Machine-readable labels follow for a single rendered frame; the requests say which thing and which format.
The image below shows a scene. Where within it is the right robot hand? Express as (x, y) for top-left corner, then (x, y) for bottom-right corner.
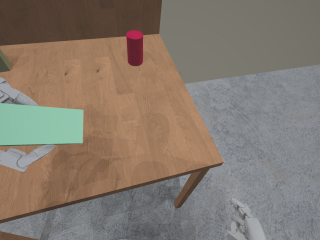
(228, 198), (267, 240)

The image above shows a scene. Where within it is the left robot hand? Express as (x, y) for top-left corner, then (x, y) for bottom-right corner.
(0, 77), (56, 172)

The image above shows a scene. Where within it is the table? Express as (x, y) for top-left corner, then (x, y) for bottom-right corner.
(0, 0), (224, 240)

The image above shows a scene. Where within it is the sponge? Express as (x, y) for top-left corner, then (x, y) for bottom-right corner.
(0, 103), (84, 146)

